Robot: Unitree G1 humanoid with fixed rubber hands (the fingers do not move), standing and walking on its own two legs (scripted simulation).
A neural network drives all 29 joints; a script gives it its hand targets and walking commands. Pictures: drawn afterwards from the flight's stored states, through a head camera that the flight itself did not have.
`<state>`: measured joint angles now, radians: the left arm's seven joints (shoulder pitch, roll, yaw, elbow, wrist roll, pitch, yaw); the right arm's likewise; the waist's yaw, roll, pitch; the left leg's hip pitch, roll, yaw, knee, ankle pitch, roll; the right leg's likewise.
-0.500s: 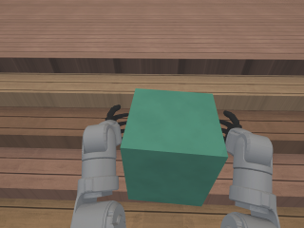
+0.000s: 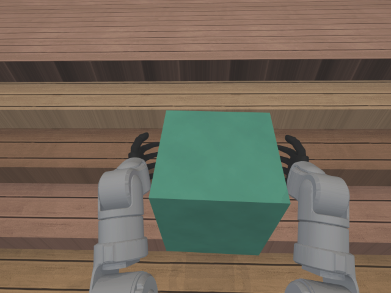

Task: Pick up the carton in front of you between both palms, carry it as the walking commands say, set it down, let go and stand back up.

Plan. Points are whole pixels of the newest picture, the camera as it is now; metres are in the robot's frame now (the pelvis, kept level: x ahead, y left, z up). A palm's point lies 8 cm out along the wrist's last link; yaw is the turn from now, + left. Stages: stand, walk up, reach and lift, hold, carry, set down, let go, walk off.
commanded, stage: carry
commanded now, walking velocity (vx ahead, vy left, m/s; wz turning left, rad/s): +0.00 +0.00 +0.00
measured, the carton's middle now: (214, 186) +0.34 +0.00 +0.05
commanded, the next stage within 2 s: none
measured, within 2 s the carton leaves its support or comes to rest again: neither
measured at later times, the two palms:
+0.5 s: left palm (145, 180) +0.30 +0.14 +0.12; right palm (310, 185) +0.30 -0.16 +0.12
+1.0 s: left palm (144, 186) +0.29 +0.13 +0.12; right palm (313, 192) +0.29 -0.17 +0.12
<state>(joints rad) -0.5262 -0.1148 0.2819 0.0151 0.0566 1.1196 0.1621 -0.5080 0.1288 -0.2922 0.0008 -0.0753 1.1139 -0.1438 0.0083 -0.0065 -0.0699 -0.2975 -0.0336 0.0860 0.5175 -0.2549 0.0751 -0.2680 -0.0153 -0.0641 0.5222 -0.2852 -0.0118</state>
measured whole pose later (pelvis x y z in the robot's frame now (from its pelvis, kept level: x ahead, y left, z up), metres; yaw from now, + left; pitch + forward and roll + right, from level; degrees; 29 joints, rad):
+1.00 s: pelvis -0.04 -0.01 +0.00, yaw +0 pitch +1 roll +0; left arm -0.50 -0.12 0.28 0.05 0.07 1.10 0.16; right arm -0.50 0.12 -0.29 0.04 -0.07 1.10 -0.15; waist 0.00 0.00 -0.09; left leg -0.34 -0.01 0.09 0.52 -0.20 0.06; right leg -0.32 0.00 -0.07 0.53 -0.24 -0.04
